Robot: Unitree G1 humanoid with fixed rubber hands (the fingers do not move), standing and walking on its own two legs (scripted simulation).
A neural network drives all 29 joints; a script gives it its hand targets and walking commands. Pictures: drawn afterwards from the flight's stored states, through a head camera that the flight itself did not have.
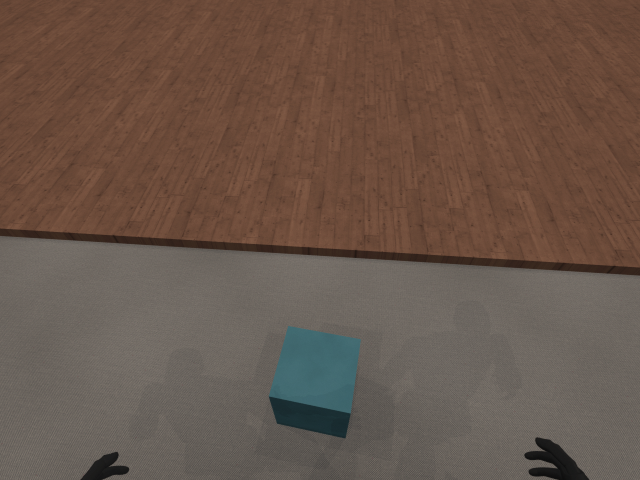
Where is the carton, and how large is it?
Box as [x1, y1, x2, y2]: [269, 326, 360, 437]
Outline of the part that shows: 288,326 269,394 269,398 277,423 345,437 350,414 360,339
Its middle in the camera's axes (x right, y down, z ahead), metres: -0.01 +0.43 +1.12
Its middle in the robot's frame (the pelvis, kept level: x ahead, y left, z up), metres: +0.45 +0.01 -0.66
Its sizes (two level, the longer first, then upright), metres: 0.210 0.200 0.250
